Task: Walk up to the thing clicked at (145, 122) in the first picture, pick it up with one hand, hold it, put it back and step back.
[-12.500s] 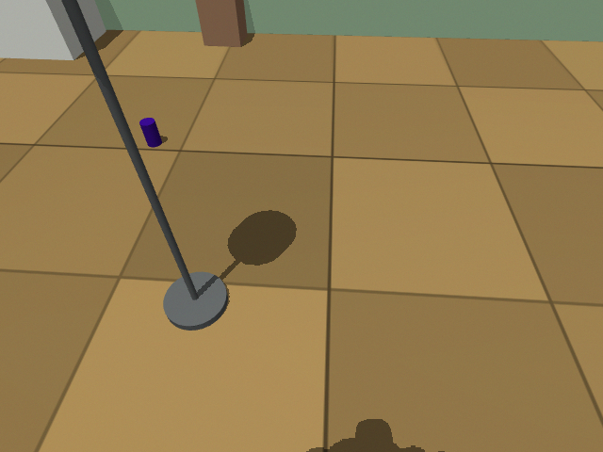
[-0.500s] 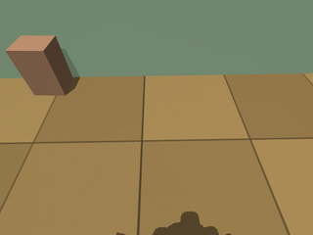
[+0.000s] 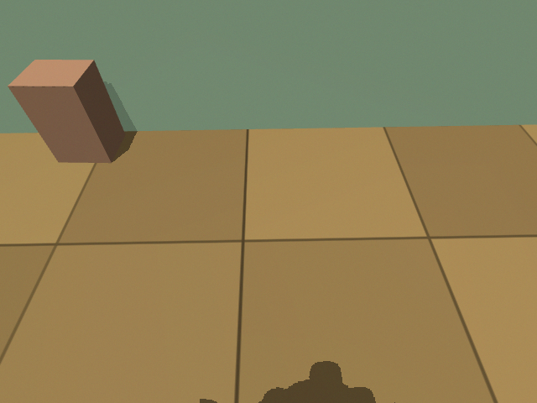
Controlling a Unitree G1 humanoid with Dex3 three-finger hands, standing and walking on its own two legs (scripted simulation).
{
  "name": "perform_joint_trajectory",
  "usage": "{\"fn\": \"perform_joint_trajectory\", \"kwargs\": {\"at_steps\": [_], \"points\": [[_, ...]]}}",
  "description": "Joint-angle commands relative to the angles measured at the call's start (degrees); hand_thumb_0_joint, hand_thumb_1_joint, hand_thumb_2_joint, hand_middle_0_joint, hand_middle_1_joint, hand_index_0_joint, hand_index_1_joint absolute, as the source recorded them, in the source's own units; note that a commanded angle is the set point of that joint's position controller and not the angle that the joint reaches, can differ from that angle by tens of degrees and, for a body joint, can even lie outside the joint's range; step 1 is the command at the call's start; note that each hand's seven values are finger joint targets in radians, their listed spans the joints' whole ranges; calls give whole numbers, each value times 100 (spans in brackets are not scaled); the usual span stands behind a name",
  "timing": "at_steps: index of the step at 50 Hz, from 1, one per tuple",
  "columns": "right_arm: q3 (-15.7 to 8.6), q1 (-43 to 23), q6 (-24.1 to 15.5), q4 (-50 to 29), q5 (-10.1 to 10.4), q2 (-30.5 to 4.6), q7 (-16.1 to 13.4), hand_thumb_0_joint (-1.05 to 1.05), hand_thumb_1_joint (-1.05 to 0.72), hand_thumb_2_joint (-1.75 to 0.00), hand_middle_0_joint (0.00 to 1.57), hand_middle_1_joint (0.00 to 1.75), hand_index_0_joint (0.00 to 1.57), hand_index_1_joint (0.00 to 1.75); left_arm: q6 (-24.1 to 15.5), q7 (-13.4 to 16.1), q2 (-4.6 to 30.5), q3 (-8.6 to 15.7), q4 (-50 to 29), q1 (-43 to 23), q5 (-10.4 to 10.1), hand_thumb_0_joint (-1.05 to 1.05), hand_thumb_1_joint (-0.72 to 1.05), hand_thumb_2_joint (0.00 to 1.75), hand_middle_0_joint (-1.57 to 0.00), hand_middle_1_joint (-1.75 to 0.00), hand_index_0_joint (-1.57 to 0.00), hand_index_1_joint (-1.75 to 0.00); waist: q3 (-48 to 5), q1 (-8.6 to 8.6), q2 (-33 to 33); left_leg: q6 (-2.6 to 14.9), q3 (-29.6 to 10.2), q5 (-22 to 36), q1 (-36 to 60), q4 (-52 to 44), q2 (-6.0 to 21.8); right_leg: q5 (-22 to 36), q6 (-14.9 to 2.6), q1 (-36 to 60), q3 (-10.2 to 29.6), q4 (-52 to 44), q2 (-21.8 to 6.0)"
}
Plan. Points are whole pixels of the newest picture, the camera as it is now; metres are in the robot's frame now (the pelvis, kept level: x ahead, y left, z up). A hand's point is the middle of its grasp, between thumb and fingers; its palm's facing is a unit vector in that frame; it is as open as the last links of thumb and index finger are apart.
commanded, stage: stand
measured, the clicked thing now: out of the picture +0.11 +1.15 -0.71
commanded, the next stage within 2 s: walk up in 0.06 s
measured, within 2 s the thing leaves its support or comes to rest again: neither
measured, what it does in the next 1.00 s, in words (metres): walks ahead: left foot, then right foot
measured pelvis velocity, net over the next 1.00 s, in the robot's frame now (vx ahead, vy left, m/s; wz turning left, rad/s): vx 0.30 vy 0.00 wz -0.11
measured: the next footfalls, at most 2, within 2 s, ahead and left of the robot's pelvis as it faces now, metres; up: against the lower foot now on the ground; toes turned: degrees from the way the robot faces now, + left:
left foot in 0.32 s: +0.11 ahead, +0.17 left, +0.00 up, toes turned +4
right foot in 0.74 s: +0.32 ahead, -0.12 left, +0.00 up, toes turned -10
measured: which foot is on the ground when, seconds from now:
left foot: down 0.00-0.10, up 0.12-0.30, down 0.32-0.78, up 0.80-1.00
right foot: down 0.00-0.32, up 0.34-0.72, down 0.74-1.00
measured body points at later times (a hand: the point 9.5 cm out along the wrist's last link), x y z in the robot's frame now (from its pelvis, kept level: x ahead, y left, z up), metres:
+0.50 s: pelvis +0.08 +0.06 +0.00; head +0.06 +0.08 +0.45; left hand +0.15 +0.38 -0.13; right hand +0.08 -0.29 -0.10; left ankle +0.07 +0.17 -0.75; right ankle +0.13 -0.09 -0.68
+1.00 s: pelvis +0.30 +0.00 -0.01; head +0.33 -0.03 +0.44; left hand +0.41 +0.30 -0.10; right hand +0.36 -0.32 -0.13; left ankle +0.33 +0.15 -0.68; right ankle +0.28 -0.11 -0.75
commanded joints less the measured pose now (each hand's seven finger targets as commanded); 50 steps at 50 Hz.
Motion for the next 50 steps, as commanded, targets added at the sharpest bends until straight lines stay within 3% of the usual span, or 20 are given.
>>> {"fn": "perform_joint_trajectory", "kwargs": {"at_steps": [1,2,3,4,6,8,11,15,16,17,18,21,23,35,37,38,40,41,44,50], "points": [[-234,-171,-126,-314,37,-1185,-110,0,-90,-90,20,30,20,30,-128,115,1267,253,-336,-239,0,0,90,90,-20,-30,-20,-30,-556,-11,-126,284,-293,793,-409,-312,510,889,-94,644,604,-247,-692],[-231,-178,-119,-301,46,-1177,-108,0,-90,-90,20,30,20,30,-131,116,1275,252,-333,-243,-3,0,90,90,-20,-30,-20,-30,-502,2,-171,294,-300,760,-415,-296,513,831,-95,635,628,-275,-695],[-555,77,-249,-657,-81,-1643,5,0,-90,-90,20,30,20,30,-185,-66,1801,648,-687,188,133,0,90,90,-20,-30,-20,-30,-1117,82,-414,676,-115,-1977,-662,436,265,-2453,-337,943,766,-68,-475],[-596,-54,-255,-665,-135,-1662,66,0,-90,-90,20,30,20,30,-183,-121,1906,723,-592,395,191,0,90,90,-20,-30,-20,-30,-728,223,-486,693,-44,-2696,-1515,852,161,-3638,-488,897,1298,-274,-765],[-570,-407,-218,-908,-174,-1460,152,0,-90,-90,20,30,20,30,-205,-158,2125,864,-690,554,227,0,90,90,-20,-30,-20,-30,-76,460,-1227,445,422,-1956,-2868,2520,-119,-4552,-1050,1012,2701,-1369,-1834],[-613,-444,-294,-1000,-167,-1378,191,0,-90,-90,20,30,20,30,-255,-151,2001,870,-881,523,214,0,90,90,-20,-30,-20,-30,302,494,-904,420,-24,-1508,-3193,2443,325,-3178,-1405,982,2711,-1286,-1978],[-725,30,-382,-965,-134,-1376,294,0,-90,-90,20,30,20,30,-228,-200,1905,852,-1123,238,229,0,90,90,-20,-30,-20,-30,-90,179,-977,479,-4,-1505,-2020,2119,304,-2822,-1112,221,1888,-1099,-1454],[-1088,2501,-332,-361,-147,-1615,223,0,-90,-90,20,30,20,30,-110,-257,1375,689,-1681,-998,229,0,90,90,-20,-30,-20,-30,-513,-1366,148,454,312,-385,2136,1022,-60,-3445,-353,-3565,379,1324,-82],[-1156,2625,-348,-437,-247,-1973,121,0,-90,-90,20,30,20,30,-89,-217,955,553,-1804,-810,197,0,90,90,-20,-30,-20,-30,-329,-1348,1646,503,-1485,-2208,1671,-265,1005,-3221,-374,-4157,244,3364,801],[-1135,1490,-396,-903,-267,-2227,50,0,-90,-90,20,30,20,30,-48,-180,1036,542,-1812,-565,136,0,90,90,-20,-30,-20,-30,120,-796,1233,668,-3246,-3669,263,-1191,2054,-2302,-199,-4059,994,4342,631],[-1105,639,-424,-1144,-160,-2401,39,0,-90,-90,20,30,20,30,-59,-180,1475,603,-1731,-301,117,0,90,90,-20,-30,-20,-30,475,-401,800,971,-3466,-4224,-875,-1653,2313,-1691,-194,-3390,1470,4300,146],[-922,-166,-500,-1412,-92,-2013,94,0,-90,-90,20,30,20,30,-73,-322,1825,722,-1188,781,51,0,90,90,-20,-30,-20,-30,464,245,850,1238,-1889,-3586,-939,-1364,1667,-1050,21,-2616,908,3903,-275],[-887,-16,-572,-1446,-89,-1841,127,0,-90,-90,20,30,20,30,-85,-397,1735,718,-1061,894,51,0,90,90,-20,-30,-20,-30,498,174,874,1173,-1065,-2745,-886,-1261,1362,-786,105,-2364,647,3414,-255],[-854,1021,-501,-1464,-7,-1899,146,0,-90,-90,20,30,20,30,-282,-471,1413,572,-1639,-378,86,0,90,90,-20,-30,-20,-30,350,-363,404,1265,128,169,-231,-270,1271,-371,-98,-1261,-239,1122,-225],[-794,979,-442,-1571,18,-1790,128,0,-90,-90,20,30,20,30,-354,-373,1543,654,-1425,491,85,0,90,90,-20,-30,-20,-30,-283,131,-103,1059,545,1695,-216,1335,971,-367,-246,74,-407,584,42],[-675,1154,-436,-1644,12,-1521,136,0,-90,-90,20,30,20,30,-421,-282,1815,792,-1209,1306,101,0,90,90,-20,-30,-20,-30,-918,461,-755,876,766,1367,-900,2771,649,-600,-364,1454,-130,507,-113],[-597,1068,-431,-1826,132,-1520,105,0,-90,-90,20,30,20,30,-445,-158,2566,986,-1180,2013,5,0,90,90,-20,-30,-20,-30,-1133,800,-1804,505,390,-1717,-3395,4694,-350,-968,-1434,2877,3876,-397,-2203],[-644,858,-434,-1788,80,-1731,70,0,-90,-90,20,30,20,30,-421,-141,2543,986,-1321,1775,-54,0,90,90,-20,-30,-20,-30,-839,747,-1389,494,-1,-1700,-3471,5042,12,-437,-1720,2459,3920,-354,-2424],[-592,876,-439,-1636,227,-1453,122,0,-90,-90,20,30,20,30,-439,-38,1898,761,-1586,1074,-133,0,90,90,-20,-30,-20,-30,-336,260,-878,538,-423,-847,-2982,4856,245,1003,-1240,1129,1628,-207,-1535],[-653,662,-333,-1790,70,-1292,302,0,-90,-90,20,30,20,30,-586,-52,1831,724,-1967,834,-12,0,90,90,-20,-30,-20,-30,140,91,-755,196,-127,-143,-2947,3234,258,843,-1320,317,577,-541,-1365]]}}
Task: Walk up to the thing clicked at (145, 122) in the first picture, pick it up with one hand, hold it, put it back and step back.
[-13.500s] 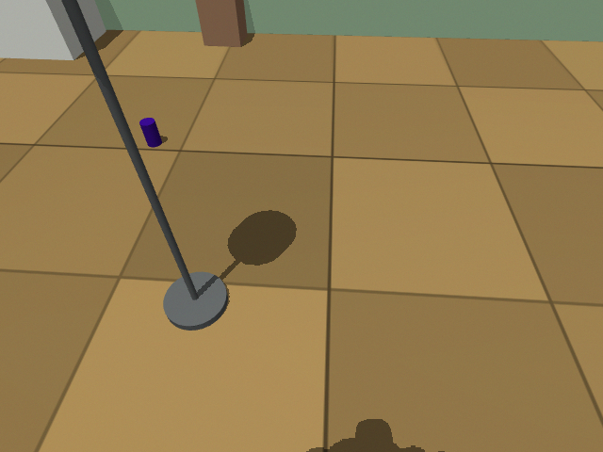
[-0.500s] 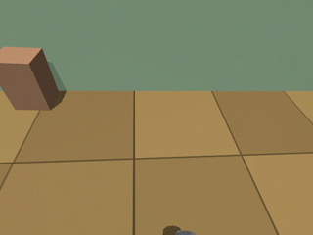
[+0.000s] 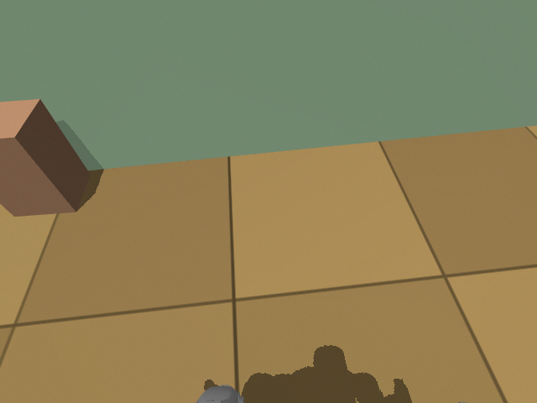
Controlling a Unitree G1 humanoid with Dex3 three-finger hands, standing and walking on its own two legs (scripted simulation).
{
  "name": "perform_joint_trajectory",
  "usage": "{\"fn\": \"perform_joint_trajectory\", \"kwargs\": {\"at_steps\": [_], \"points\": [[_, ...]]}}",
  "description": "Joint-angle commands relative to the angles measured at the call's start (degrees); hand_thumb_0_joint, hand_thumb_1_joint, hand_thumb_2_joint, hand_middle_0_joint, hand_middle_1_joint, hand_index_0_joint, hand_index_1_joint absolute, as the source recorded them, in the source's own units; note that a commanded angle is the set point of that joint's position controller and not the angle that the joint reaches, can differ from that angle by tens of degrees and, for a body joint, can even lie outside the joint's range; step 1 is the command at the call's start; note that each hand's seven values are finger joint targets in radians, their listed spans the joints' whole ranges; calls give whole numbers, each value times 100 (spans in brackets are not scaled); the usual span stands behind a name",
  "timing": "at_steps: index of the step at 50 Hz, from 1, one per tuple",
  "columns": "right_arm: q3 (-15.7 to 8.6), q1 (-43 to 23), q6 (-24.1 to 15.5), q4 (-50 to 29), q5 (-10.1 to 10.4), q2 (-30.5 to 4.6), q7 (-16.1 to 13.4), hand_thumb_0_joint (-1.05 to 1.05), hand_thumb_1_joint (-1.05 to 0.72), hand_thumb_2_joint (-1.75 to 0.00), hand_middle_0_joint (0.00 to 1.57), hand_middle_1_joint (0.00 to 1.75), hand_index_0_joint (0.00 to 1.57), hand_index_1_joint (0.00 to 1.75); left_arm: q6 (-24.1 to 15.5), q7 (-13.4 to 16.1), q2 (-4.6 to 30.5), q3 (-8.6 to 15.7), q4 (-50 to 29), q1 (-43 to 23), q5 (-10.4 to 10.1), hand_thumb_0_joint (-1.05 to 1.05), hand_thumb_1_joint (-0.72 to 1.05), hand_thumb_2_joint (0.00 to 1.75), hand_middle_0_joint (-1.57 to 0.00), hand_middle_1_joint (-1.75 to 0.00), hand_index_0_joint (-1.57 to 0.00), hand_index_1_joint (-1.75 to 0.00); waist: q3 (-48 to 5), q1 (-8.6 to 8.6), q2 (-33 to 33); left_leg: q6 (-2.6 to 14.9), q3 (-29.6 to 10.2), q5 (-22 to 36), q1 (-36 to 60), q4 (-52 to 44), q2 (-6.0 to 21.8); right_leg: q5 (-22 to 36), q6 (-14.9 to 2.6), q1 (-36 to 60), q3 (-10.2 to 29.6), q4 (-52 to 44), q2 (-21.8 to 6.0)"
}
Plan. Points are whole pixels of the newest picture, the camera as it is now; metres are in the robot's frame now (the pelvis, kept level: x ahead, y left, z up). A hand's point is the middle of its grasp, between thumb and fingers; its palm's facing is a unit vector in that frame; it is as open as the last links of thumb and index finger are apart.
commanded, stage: walk up
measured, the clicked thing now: out of the picture -0.32 +1.13 -0.70
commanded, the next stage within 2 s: none
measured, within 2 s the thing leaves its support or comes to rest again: neither
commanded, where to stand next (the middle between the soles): +0.72 +0.04 m, yaw +3 degrees
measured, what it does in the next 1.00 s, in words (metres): walks ahead: left foot, then right foot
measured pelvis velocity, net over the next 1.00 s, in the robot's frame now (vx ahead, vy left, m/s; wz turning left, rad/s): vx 0.44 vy -0.02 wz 0.11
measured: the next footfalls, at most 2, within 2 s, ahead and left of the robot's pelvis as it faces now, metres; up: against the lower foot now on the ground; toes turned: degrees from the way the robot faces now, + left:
left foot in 0.18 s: +0.26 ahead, +0.15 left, +0.00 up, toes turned +7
right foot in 0.68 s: +0.49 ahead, -0.10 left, +0.00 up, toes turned -3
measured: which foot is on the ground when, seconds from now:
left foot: up 0.00-0.16, down 0.18-0.70, up 0.72-1.00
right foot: down 0.00-0.22, up 0.24-0.66, down 0.68-1.00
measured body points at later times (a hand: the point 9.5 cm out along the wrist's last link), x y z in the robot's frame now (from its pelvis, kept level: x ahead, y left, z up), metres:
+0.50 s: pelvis +0.23 +0.04 +0.00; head +0.25 +0.06 +0.45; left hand +0.29 +0.37 -0.12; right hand +0.28 -0.27 -0.10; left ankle +0.22 +0.15 -0.74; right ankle +0.33 -0.12 -0.68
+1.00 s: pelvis +0.44 -0.02 +0.00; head +0.45 -0.03 +0.45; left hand +0.50 +0.30 -0.09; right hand +0.52 -0.33 -0.12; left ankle +0.51 +0.14 -0.68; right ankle +0.45 -0.10 -0.74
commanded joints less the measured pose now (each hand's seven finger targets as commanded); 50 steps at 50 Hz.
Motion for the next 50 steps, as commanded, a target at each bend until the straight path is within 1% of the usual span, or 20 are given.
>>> {"fn": "perform_joint_trajectory", "kwargs": {"at_steps": [1,6,9,10,11,12,15,17,24,28,33,34,35,36,37,40,42,44,46,50], "points": [[-332,-34,-92,-463,-22,-893,28,0,-90,-90,20,30,20,30,-166,145,1744,548,-572,-126,79,0,90,90,-20,-30,-20,-30,5,-39,-1088,-229,127,431,-421,-1256,306,1386,-1204,-3,693,-1146,-1434],[-428,-284,-199,-485,-76,-887,105,0,-90,-90,20,30,20,30,-107,97,1794,518,-573,3,71,0,90,90,-20,-30,-20,-30,-246,0,-1003,-23,633,1363,887,-2442,101,1041,-851,-310,426,-592,-1305],[-661,1259,-239,-51,-176,-1355,-13,0,-90,-90,20,30,20,30,-62,122,1455,363,-638,115,78,0,90,90,-20,-30,-20,-30,-1028,-854,281,339,557,658,3195,-2668,-126,1468,-552,-1334,-74,2023,-708],[-774,1808,-263,17,-262,-1737,-98,0,-90,-90,20,30,20,30,-34,123,947,235,-613,509,45,0,90,90,-20,-30,-20,-30,-1304,-971,1548,648,-1115,-459,3830,-3215,883,-300,-291,-2314,-138,3674,-38],[-760,1417,-294,-271,-146,-2010,-144,0,-90,-90,20,30,20,30,14,150,1039,238,-656,727,-9,0,90,90,-20,-30,-20,-30,-1215,-686,1429,977,-3722,-1630,3681,-4382,1972,-1585,-204,-3031,411,4323,515],[-788,983,-293,-386,48,-2086,-134,0,-90,-90,20,30,20,30,64,235,1678,362,-521,646,12,0,90,90,-20,-30,-20,-30,-1126,-628,933,1392,-4029,-1916,3385,-4562,2221,-1469,-283,-3011,867,4744,81],[-489,293,-312,-522,55,-1400,-211,0,-90,-90,20,30,20,30,57,170,1617,353,-276,546,-46,0,90,90,-20,-30,-20,-30,-191,-240,218,656,-1566,35,1873,-4506,1382,-308,-167,-2446,1139,4137,-316],[-427,246,-369,-504,55,-1297,-192,0,-90,-90,20,30,20,30,127,92,1513,360,-158,793,-63,0,90,90,-20,-30,-20,-30,-146,-95,379,671,-767,727,1373,-4522,1154,-205,-47,-1957,803,3701,-383],[-487,517,-409,-577,10,-1440,-166,0,-90,-90,20,30,20,30,176,-106,1344,379,-439,-18,92,0,90,90,-20,-30,-20,-30,72,-328,385,1075,-326,226,1879,-4826,1163,435,200,-2438,440,2028,-618],[-459,665,-359,-572,28,-1418,-152,0,-90,-90,20,30,20,30,113,-145,1195,381,-515,-466,97,0,90,90,-20,-30,-20,-30,158,-412,322,921,-40,1050,1871,-4485,1047,854,71,-1978,145,987,-491],[-351,505,-266,-763,30,-1178,-209,0,-90,-90,20,30,20,30,-22,-16,1411,543,-104,571,99,0,90,90,-20,-30,-20,-30,-726,202,-496,592,281,1939,1374,-2423,809,740,-154,424,73,303,-142],[-230,839,-266,-753,39,-880,-206,0,-90,-90,20,30,20,30,-75,52,1659,654,-1,1099,130,0,90,90,-20,-30,-20,-30,-1163,387,-1308,415,636,1299,936,-1075,352,92,-249,1215,611,-161,-539],[-105,1122,-244,-797,40,-548,-189,0,-90,-90,20,30,20,30,-103,121,2140,767,-82,1266,132,0,90,90,-20,-30,-20,-30,-1205,362,-2355,154,695,-1022,-303,69,-414,-898,-505,1799,2788,-699,-1811],[-229,1014,-168,-664,46,-1133,-231,0,-90,-90,20,30,20,30,-77,123,2235,752,-156,1161,65,0,90,90,-20,-30,-20,-30,-999,426,-1686,97,329,-1245,-841,646,-472,-1378,-1082,1723,4011,-1220,-2374],[-282,890,-140,-561,18,-1330,-286,0,-90,-90,20,30,20,30,-56,141,2203,724,-244,933,1,0,90,90,-20,-30,-20,-30,-764,361,-1480,88,13,-1110,-882,905,-183,-1214,-1262,1304,4022,-1181,-2424],[-237,940,-111,-289,130,-1119,-237,0,-90,-90,20,30,20,30,-80,206,1688,569,-392,359,-49,0,90,90,-20,-30,-20,-30,-279,13,-1085,91,-417,-257,-484,541,14,507,-653,368,1923,-1104,-1556],[-231,1046,-46,-221,75,-1006,-179,0,-90,-90,20,30,20,30,-119,200,1574,518,-415,316,-18,0,90,90,-20,-30,-20,-30,-207,-84,-1135,37,-307,123,-135,239,-71,1086,-514,-76,1290,-1137,-1252],[-270,1040,17,-196,34,-975,-131,0,-90,-90,20,30,20,30,-161,197,1529,496,-540,300,16,0,90,90,-20,-30,-20,-30,-199,-112,-1100,-61,-277,464,-237,136,-168,1096,-577,-48,1022,-1261,-1184],[-249,835,315,-276,-46,-1012,15,0,-90,-90,20,30,20,30,-1,89,1483,518,-1074,-816,73,0,90,90,-20,-30,-20,-30,-378,-230,-1822,-238,210,1122,-720,-86,315,63,-465,332,367,-1607,-1549],[-292,-190,234,-546,-136,-1090,162,0,-90,-90,20,30,20,30,88,87,1514,559,-999,-396,177,0,90,90,-20,-30,-20,-30,206,217,-1156,-280,432,1079,-616,-1073,544,-850,-523,-261,190,-1795,-1614]]}}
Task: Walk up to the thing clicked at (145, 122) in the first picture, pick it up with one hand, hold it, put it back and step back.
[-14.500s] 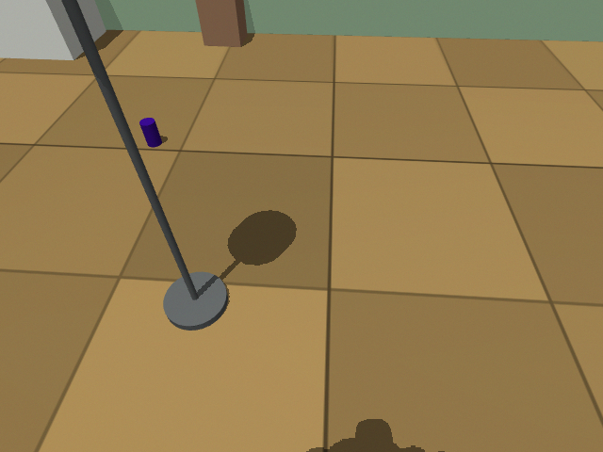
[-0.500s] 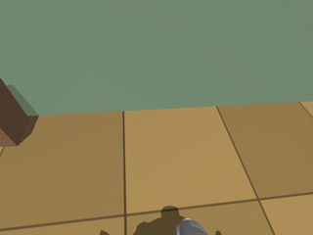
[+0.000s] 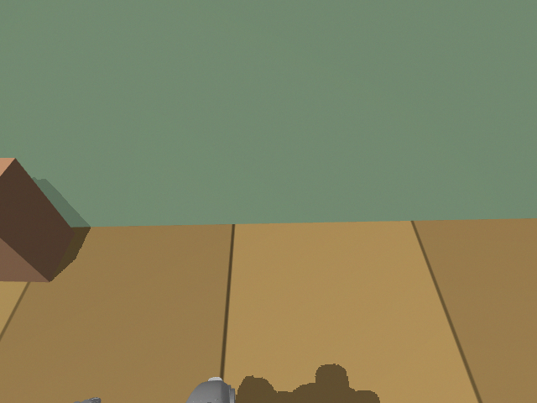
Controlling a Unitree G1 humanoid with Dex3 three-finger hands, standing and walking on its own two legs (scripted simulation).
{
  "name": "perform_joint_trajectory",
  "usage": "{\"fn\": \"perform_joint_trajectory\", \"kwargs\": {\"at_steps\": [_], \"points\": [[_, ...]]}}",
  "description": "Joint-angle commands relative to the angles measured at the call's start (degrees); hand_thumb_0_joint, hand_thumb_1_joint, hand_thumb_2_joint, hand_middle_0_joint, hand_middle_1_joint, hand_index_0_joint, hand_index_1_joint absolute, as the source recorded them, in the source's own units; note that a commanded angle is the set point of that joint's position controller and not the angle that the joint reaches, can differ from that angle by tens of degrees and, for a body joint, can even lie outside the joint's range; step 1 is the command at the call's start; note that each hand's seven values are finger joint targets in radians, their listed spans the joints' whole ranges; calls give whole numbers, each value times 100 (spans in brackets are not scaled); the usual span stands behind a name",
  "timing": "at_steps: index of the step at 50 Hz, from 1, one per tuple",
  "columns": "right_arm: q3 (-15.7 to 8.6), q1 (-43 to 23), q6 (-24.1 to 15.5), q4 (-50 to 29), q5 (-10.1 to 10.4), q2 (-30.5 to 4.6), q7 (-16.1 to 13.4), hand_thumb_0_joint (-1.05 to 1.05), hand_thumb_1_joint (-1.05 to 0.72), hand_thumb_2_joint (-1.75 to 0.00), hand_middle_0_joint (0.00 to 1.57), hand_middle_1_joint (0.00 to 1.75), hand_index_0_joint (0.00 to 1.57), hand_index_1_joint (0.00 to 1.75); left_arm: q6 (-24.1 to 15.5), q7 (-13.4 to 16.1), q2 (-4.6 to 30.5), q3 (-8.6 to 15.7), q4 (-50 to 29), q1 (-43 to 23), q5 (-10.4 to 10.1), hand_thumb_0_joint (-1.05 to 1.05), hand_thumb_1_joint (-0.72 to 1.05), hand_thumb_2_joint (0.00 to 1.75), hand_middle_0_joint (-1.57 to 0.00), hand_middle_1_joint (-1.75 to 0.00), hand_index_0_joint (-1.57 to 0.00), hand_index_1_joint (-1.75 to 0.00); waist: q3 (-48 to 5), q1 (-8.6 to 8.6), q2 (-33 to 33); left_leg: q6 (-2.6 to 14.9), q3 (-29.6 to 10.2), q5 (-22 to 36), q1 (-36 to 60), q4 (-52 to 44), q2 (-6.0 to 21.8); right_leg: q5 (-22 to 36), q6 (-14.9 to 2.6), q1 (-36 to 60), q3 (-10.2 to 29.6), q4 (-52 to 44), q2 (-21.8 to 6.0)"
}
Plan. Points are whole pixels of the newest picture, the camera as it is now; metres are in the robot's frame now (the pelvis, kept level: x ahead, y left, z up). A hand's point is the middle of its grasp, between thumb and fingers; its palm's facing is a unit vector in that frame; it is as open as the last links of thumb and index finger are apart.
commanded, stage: walk up
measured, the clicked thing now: out of the picture -0.62 +1.22 -0.71
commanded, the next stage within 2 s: none
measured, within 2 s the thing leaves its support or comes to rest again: neither
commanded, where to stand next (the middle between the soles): +0.29 +0.01 m, yaw +117 degrees
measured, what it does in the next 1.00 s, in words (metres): walks ahead, turning left: left foot, then right foot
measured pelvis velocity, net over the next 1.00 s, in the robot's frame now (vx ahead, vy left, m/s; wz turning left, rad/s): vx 0.30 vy -0.10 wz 0.85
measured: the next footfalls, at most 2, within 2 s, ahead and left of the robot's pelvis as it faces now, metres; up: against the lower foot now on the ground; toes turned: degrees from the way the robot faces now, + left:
left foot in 0.20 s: +0.20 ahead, +0.15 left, +0.00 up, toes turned +15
right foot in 0.60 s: +0.44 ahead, -0.10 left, +0.00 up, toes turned +28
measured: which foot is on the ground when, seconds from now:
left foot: up 0.00-0.18, down 0.20-0.62, up 0.64-1.00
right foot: down 0.00-0.20, up 0.22-0.58, down 0.60-1.00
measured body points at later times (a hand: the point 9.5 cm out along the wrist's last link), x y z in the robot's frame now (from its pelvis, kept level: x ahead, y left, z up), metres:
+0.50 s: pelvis +0.20 -0.01 -0.01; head +0.21 +0.03 +0.44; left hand +0.24 +0.33 -0.12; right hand +0.31 -0.31 -0.10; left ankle +0.16 +0.14 -0.74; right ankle +0.37 -0.14 -0.69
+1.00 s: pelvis +0.30 -0.10 -0.02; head +0.33 -0.06 +0.43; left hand +0.11 +0.19 -0.11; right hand +0.62 -0.22 -0.12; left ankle +0.21 +0.01 -0.71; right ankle +0.41 -0.12 -0.74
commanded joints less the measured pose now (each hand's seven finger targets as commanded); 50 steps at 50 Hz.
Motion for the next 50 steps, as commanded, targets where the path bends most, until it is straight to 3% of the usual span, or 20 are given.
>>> {"fn": "perform_joint_trajectory", "kwargs": {"at_steps": [1,6,9,10,11,12,13,15,18,22,27,29,30,31,32,33,36,38,45,50], "points": [[-325,-687,-144,-569,-44,-1115,93,0,-90,-90,20,30,20,30,-127,81,1475,535,-700,-450,75,0,90,90,-20,-30,-20,-30,339,349,-939,-20,128,217,-189,-877,442,-1032,-428,-443,781,-1355,-1635],[-381,-42,-187,-429,46,-1052,36,0,-90,-90,20,30,20,30,46,-22,1708,625,-787,-734,163,0,90,90,-20,-30,-20,-30,-209,40,-665,183,712,-16,991,-1462,105,-699,-541,-350,294,-280,-1548],[-589,1456,-177,-39,22,-1335,-243,0,-90,-90,20,30,20,30,174,-44,1379,469,-879,-630,141,0,90,90,-20,-30,-20,-30,-1040,-697,674,616,641,-1036,3267,-2249,-532,571,-239,-1254,-212,2931,-927],[-670,1618,-198,-129,-9,-1685,-392,0,-90,-90,20,30,20,30,216,-86,948,327,-910,-305,97,0,90,90,-20,-30,-20,-30,-775,-686,1873,1048,-1379,-1526,3807,-3187,408,-1683,134,-2576,-193,4486,-192],[-682,1409,-235,-301,-67,-2049,-454,0,-90,-90,20,30,20,30,212,-100,799,225,-1038,-307,37,0,90,90,-20,-30,-20,-30,-565,-454,2037,1670,-4095,-855,4123,-3645,1561,-2436,386,-3982,366,5057,446],[-692,1244,-274,-431,105,-2124,-491,0,-90,-90,20,30,20,30,175,-72,1310,281,-1176,-600,93,0,90,90,-20,-30,-20,-30,-525,-518,1291,2146,-5112,-574,3999,-3978,2063,-2288,306,-4111,1452,5101,9],[-660,921,-312,-491,133,-2102,-529,0,-90,-90,20,30,20,30,116,-37,1453,246,-1209,-937,102,0,90,90,-20,-30,-20,-30,-301,-419,833,2212,-4893,-172,3678,-4019,2096,-2052,328,-4110,1758,5044,-287],[-434,683,-376,-613,104,-1640,-605,0,-90,-90,20,30,20,30,126,-47,1373,284,-958,-797,46,0,90,90,-20,-30,-20,-30,-428,-203,275,1640,-2987,1034,3354,-3565,1278,-1586,312,-3518,1669,4630,-375],[-407,334,-426,-768,167,-1585,-635,0,-90,-90,20,30,20,30,336,-145,1493,403,-767,-455,21,0,90,90,-20,-30,-20,-30,-529,28,214,1290,-1975,-109,2362,-3600,618,-683,384,-2628,1476,3977,-357],[-398,24,-416,-918,31,-1643,-604,0,-90,-90,20,30,20,30,451,-166,1267,425,-746,-762,-18,0,90,90,-20,-30,-20,-30,18,115,433,1165,-1673,-859,921,-3906,261,-31,481,-2032,1209,3071,-239],[-425,-406,-226,-1101,-61,-1456,-606,0,-90,-90,20,30,20,30,311,56,1065,409,-604,-708,-186,0,90,90,-20,-30,-20,-30,-197,219,1081,836,-1689,2013,587,-2647,78,237,325,-809,1061,1542,21],[-366,-560,-118,-1202,4,-1185,-629,0,-90,-90,20,30,20,30,255,154,1214,474,-313,-198,-189,0,90,90,-20,-30,-20,-30,-573,511,516,498,-1549,801,282,-1757,-361,836,191,184,1054,581,-1],[-248,-348,-87,-1196,78,-800,-646,0,-90,-90,20,30,20,30,207,202,1481,544,-272,85,-94,0,90,90,-20,-30,-20,-30,-885,672,-418,314,-1204,-395,-88,-857,-786,454,-27,643,1797,146,-649],[-132,74,-58,-1238,94,-430,-669,0,-90,-90,20,30,20,30,173,248,1924,614,-346,141,14,0,90,90,-20,-30,-20,-30,-1081,466,-1947,205,-771,-2424,-597,84,-1205,356,-184,653,3362,-323,-2212],[-209,622,-5,-1004,48,-695,-705,0,-90,-90,20,30,20,30,196,246,1792,550,-641,-657,54,0,90,90,-20,-30,-20,-30,-888,43,-1572,129,-767,-2387,-302,557,-784,-267,-345,7,3553,-560,-2493],[-323,678,19,-982,27,-1002,-713,0,-90,-90,20,30,20,30,227,251,1982,628,-742,-1167,46,0,90,90,-20,-30,-20,-30,-1020,-9,-2104,157,-455,-2424,-328,881,-529,-631,-773,-159,4006,-701,-2797],[-420,246,65,-791,50,-1196,-488,0,-90,-90,20,30,20,30,159,241,1519,481,-631,-1116,20,0,90,90,-20,-30,-20,-30,-654,-20,-1689,125,-577,-1472,-54,1020,-320,-234,-372,-562,2365,-286,-1588],[-363,406,137,-820,-4,-1015,-329,0,-90,-90,20,30,20,30,160,283,1524,494,-597,-1099,13,0,90,90,-20,-30,-20,-30,-811,-65,-1716,118,-342,-1114,-33,1006,-340,57,-273,-321,1707,-109,-1474],[-342,-617,235,-1202,-136,-1033,-125,0,-90,-90,20,30,20,30,117,370,1742,639,-656,-168,15,0,90,90,-20,-30,-20,-30,-755,411,-1204,14,-141,-1266,-306,-219,-75,1939,-525,693,1244,49,-2300],[-420,-594,244,-1180,-125,-1068,-2,0,-90,-90,20,30,20,30,106,409,1867,681,-752,-353,63,0,90,90,-20,-30,-20,-30,-789,288,-977,134,128,-1183,504,-641,-12,1092,-532,-43,630,46,-2525]]}}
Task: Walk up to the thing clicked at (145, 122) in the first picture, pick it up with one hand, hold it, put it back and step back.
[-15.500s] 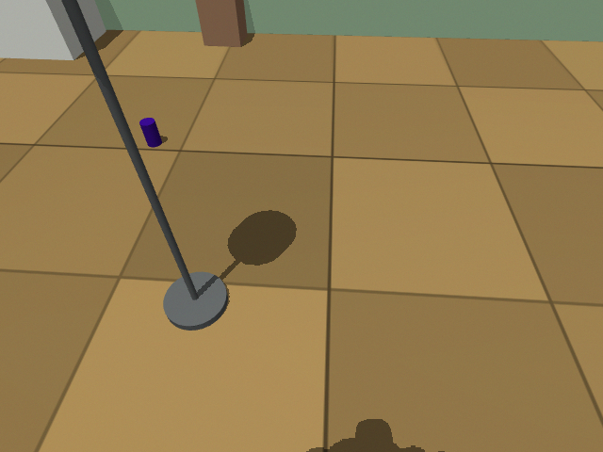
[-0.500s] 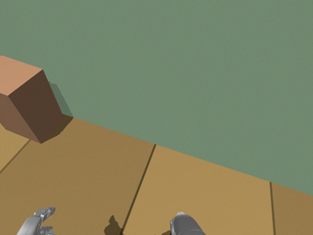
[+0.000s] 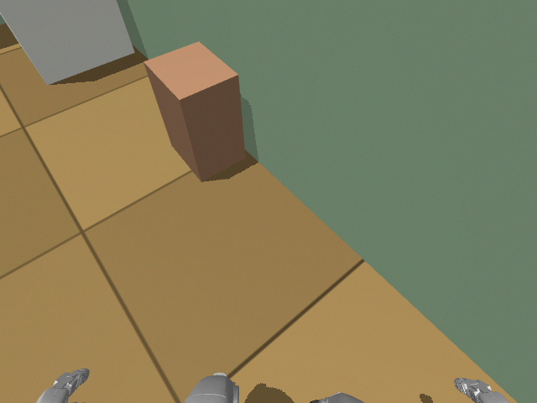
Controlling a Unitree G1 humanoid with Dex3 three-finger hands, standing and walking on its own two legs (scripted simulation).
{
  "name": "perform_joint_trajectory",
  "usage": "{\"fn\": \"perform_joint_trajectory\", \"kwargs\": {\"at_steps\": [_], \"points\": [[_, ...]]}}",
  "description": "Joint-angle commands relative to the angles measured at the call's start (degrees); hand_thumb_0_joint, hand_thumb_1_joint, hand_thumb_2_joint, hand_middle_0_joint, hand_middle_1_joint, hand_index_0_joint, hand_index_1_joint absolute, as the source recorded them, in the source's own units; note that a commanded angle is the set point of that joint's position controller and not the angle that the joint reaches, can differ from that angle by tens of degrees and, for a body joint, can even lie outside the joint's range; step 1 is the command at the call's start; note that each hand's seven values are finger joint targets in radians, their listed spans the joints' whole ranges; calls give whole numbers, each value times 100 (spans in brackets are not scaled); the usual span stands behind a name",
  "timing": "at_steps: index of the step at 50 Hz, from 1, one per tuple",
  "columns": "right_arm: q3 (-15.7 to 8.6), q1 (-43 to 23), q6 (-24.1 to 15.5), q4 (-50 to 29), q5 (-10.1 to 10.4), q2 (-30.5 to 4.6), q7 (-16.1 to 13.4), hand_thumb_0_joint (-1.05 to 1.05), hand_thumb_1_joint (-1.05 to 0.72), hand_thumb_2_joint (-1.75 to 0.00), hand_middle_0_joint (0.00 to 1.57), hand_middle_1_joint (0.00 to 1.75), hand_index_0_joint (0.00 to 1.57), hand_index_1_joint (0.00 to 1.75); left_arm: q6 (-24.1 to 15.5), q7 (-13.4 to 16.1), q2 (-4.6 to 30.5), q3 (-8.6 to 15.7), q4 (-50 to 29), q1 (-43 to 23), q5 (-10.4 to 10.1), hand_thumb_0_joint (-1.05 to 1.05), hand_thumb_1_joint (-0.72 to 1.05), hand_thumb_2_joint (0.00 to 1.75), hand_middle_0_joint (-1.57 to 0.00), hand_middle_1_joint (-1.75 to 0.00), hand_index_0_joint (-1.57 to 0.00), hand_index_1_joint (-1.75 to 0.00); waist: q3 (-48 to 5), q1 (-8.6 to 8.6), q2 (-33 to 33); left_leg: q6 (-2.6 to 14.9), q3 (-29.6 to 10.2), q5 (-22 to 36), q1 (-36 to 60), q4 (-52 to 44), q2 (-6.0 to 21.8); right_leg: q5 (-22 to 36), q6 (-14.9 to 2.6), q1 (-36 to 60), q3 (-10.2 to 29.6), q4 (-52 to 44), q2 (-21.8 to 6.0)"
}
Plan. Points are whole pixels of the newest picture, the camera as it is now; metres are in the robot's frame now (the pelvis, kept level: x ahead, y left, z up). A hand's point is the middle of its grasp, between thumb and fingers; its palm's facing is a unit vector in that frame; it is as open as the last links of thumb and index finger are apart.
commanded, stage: walk up
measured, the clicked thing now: out of the picture +0.38 +1.56 -0.69
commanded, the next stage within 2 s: none
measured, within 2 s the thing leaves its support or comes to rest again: neither
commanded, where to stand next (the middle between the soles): +0.08 +0.08 m, yaw +69 degrees
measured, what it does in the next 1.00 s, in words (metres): steps on the spot, turning left: left foot, then right foot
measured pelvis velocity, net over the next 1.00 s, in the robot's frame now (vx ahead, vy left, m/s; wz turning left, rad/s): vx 0.02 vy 0.03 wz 0.81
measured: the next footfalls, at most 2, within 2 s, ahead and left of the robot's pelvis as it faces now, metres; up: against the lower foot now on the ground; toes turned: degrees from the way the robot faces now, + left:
left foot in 0.12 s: +0.04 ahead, +0.13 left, +0.00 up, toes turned +11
right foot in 0.54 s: +0.11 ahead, -0.05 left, +0.00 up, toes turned +28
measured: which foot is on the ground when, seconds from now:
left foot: up 0.00-0.10, down 0.12-0.54, up 0.56-0.94, down 0.96-1.00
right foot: down 0.00-0.14, up 0.16-0.52, down 0.54-0.96, up 0.98-1.00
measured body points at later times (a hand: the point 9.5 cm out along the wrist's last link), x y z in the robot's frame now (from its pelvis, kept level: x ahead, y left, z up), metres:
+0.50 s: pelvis +0.00 +0.02 +0.00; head +0.04 +0.02 +0.45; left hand -0.04 +0.37 -0.09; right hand +0.22 -0.24 -0.11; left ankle +0.00 +0.13 -0.73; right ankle +0.07 -0.07 -0.71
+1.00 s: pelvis +0.02 +0.03 -0.01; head +0.03 +0.08 +0.43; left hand -0.17 +0.30 -0.14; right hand +0.33 -0.12 -0.10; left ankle -0.01 +0.14 -0.73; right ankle +0.08 -0.07 -0.72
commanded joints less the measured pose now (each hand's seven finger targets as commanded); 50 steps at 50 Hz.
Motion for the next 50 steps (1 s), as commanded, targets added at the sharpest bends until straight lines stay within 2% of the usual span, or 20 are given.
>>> {"fn": "perform_joint_trajectory", "kwargs": {"at_steps": [1,5,6,7,8,9,13,17,25,26,27,28,29,30,33,43,46,48,49,50], "points": [[-364,207,-149,-505,36,-902,26,0,-90,-90,20,30,20,30,-125,163,1729,594,-493,-106,59,0,90,90,-20,-30,-20,-30,-1274,-67,-899,80,140,-58,58,-347,176,685,-590,877,1431,-1205,-1880],[-520,846,-146,-347,46,-1103,14,0,-90,-90,20,30,20,30,-90,120,1677,554,-490,-224,68,0,90,90,-20,-30,-20,-30,-1492,-464,-379,361,98,-410,1326,-1352,-42,-1508,-282,-219,910,-491,-1678],[-598,936,-143,-304,26,-1276,-40,0,-90,-90,20,30,20,30,-56,88,1458,506,-421,3,39,0,90,90,-20,-30,-20,-30,-1436,-531,356,614,-544,-466,1830,-1942,-104,-2199,98,-814,637,532,-1177],[-692,793,-143,-441,-53,-1684,-121,0,-90,-90,20,30,20,30,-30,55,1119,402,-437,159,-31,0,90,90,-20,-30,-20,-30,-1018,-525,1793,1014,-2287,-877,1758,-3045,603,-2258,479,-1694,127,1809,-244],[-701,563,-180,-649,-28,-1999,-146,0,-90,-90,20,30,20,30,-67,76,1171,393,-688,-367,-30,0,90,90,-20,-30,-20,-30,-748,-675,2037,1597,-3916,-1072,1202,-3553,1128,-2544,691,-2233,845,2304,433],[-700,569,-181,-573,-16,-1963,-135,0,-90,-90,20,30,20,30,-118,96,1472,475,-670,-795,22,0,90,90,-20,-30,-20,-30,-409,-763,1599,1824,-4220,-1480,562,-3798,1230,-2441,538,-1877,1381,2560,405],[-505,-90,-262,-833,64,-1369,-320,0,-90,-90,20,30,20,30,-57,64,1349,417,-206,357,-53,0,90,90,-20,-30,-20,-30,-868,-142,791,998,-2117,647,1403,-2787,247,-1129,409,-1882,1643,2453,199],[-557,496,-385,-823,3,-1383,-303,0,-90,-90,20,30,20,30,-114,91,1173,344,-445,-119,-10,0,90,90,-20,-30,-20,-30,-849,-382,659,1175,-3071,376,865,-3050,396,-1346,274,-1203,1859,1859,515],[-554,372,-490,-957,16,-1141,-358,0,-90,-90,20,30,20,30,-309,177,957,249,-477,422,-1,0,90,90,-20,-30,-20,-30,-1243,-162,214,1039,-3428,1513,600,-2016,271,-744,106,129,2098,-383,874],[-459,273,-489,-1047,66,-954,-346,0,-90,-90,20,30,20,30,-370,199,1161,314,-448,613,50,0,90,90,-20,-30,-20,-30,-1254,-11,-234,663,-2901,1034,-116,-1531,-239,-428,5,988,2567,-1380,522],[-311,226,-512,-1100,125,-505,-347,0,-90,-90,20,30,20,30,-393,236,1692,446,-442,817,107,0,90,90,-20,-30,-20,-30,-1469,158,-1393,249,-1717,-389,-1061,-441,-1019,-783,-220,1811,4096,-1875,-964],[-332,427,-496,-945,33,-612,-393,0,-90,-90,20,30,20,30,-367,250,1861,509,-546,453,161,0,90,90,-20,-30,-20,-30,-1019,-31,-1414,-26,-900,-882,-1942,361,-1304,-756,-527,1760,4979,-1950,-1752],[-434,577,-465,-839,-41,-1001,-412,0,-90,-90,20,30,20,30,-312,210,1792,515,-619,76,130,0,90,90,-20,-30,-20,-30,-1051,-137,-1054,-74,-904,-676,-1948,838,-608,-1213,-1014,1564,5110,-1991,-2157],[-499,622,-460,-784,-41,-1190,-385,0,-90,-90,20,30,20,30,-321,185,1685,472,-666,-48,81,0,90,90,-20,-30,-20,-30,-843,-235,-843,-105,-957,-605,-1695,1096,-444,-978,-1180,1184,4742,-1945,-2093],[-451,668,-484,-621,54,-900,-266,0,-90,-90,20,30,20,30,-400,215,1243,315,-528,323,55,0,90,90,-20,-30,-20,-30,-608,-204,-722,-87,-624,128,-1310,933,-535,1326,-66,1264,2835,-1329,-778],[-366,286,-628,-494,191,-655,-394,0,-90,-90,20,30,20,30,-99,-76,1331,429,-750,526,107,0,90,90,-20,-30,-20,-30,-707,171,-1426,-173,314,547,-198,-670,-424,2034,-605,1136,1288,-866,-734],[-381,811,-728,-314,209,-668,-493,0,-90,-90,20,30,20,30,3,-97,1396,432,-799,296,5,0,90,90,-20,-30,-20,-30,-1153,-218,-938,42,471,1273,1025,-1846,-525,1907,-505,811,1072,123,-883],[-553,1293,-828,-199,124,-1215,-630,0,-90,-90,20,30,20,30,41,-79,824,205,-833,599,-101,0,90,90,-20,-30,-20,-30,-1615,-592,603,571,-919,1439,2713,-2496,-94,554,38,-599,977,2310,-212],[-601,1043,-841,-411,57,-1629,-703,0,-90,-90,20,30,20,30,63,-89,418,91,-910,846,-114,0,90,90,-20,-30,-20,-30,-1530,-277,1551,1018,-3043,2240,3048,-2486,1220,-1926,351,-1978,1123,2905,452],[-629,1000,-809,-471,201,-1767,-708,0,-90,-90,20,30,20,30,141,-23,972,227,-779,866,-91,0,90,90,-20,-30,-20,-30,-1615,-330,1025,1704,-3881,1936,2512,-2635,1834,-2221,319,-1766,1714,3232,279]]}}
